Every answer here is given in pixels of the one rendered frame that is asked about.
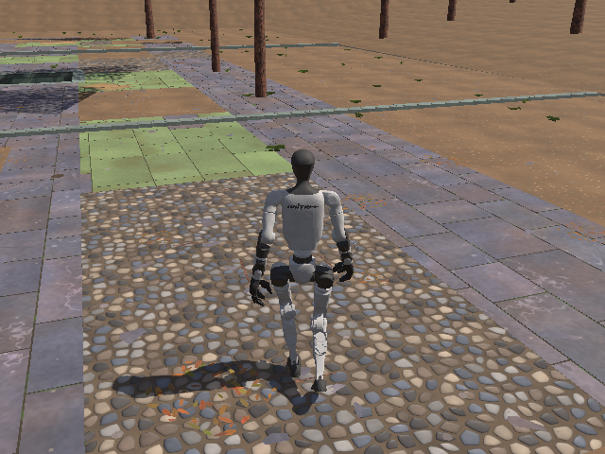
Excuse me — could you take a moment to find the right robot hand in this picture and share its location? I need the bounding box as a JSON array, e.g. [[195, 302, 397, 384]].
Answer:
[[333, 262, 354, 282]]

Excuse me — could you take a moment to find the humanoid robot head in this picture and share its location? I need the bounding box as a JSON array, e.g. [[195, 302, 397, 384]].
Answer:
[[286, 149, 319, 195]]

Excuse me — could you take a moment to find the right robot upper arm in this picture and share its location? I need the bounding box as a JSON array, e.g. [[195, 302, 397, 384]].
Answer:
[[322, 190, 347, 242]]

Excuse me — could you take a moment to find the left robot upper arm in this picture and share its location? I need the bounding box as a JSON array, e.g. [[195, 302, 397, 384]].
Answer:
[[260, 190, 284, 245]]

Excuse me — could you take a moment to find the robot left foot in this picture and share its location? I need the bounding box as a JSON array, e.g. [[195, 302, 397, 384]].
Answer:
[[287, 354, 301, 377]]

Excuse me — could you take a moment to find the left robot hand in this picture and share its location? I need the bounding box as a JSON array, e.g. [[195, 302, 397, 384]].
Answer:
[[250, 278, 272, 306]]

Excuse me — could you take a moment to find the right robot forearm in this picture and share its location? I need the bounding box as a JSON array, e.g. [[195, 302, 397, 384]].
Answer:
[[337, 228, 353, 265]]

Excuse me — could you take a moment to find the left robot forearm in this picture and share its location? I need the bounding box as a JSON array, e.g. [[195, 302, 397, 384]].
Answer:
[[251, 230, 270, 280]]

